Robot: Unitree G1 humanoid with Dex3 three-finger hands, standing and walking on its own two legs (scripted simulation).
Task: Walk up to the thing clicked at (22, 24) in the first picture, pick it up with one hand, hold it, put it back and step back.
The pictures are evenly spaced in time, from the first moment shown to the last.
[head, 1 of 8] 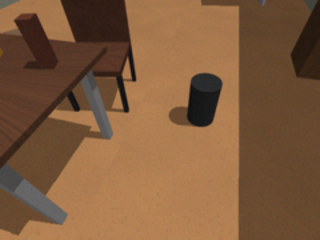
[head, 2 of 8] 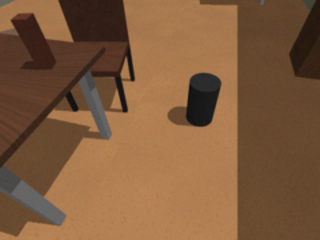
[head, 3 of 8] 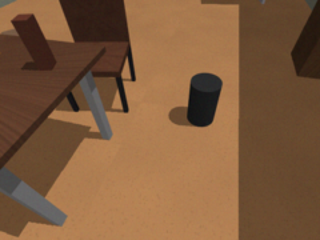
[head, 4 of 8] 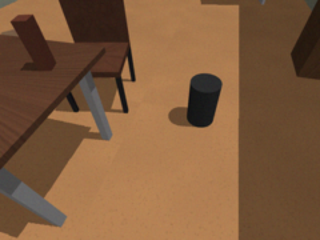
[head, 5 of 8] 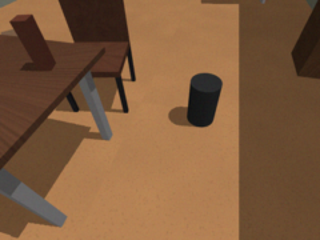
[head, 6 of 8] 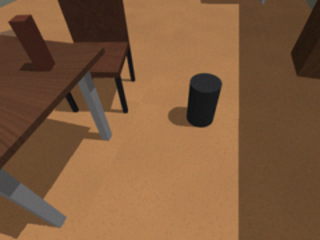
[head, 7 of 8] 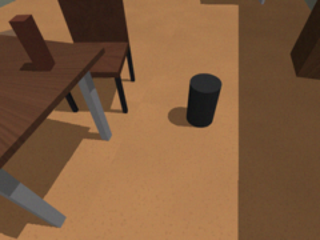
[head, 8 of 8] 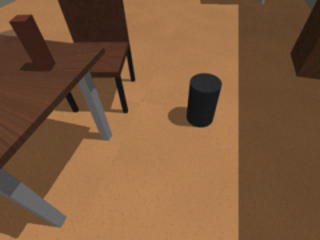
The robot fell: no
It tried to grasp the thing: no
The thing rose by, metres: 0.00
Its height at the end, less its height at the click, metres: +0.00
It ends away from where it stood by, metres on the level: 0.00
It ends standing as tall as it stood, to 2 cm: yes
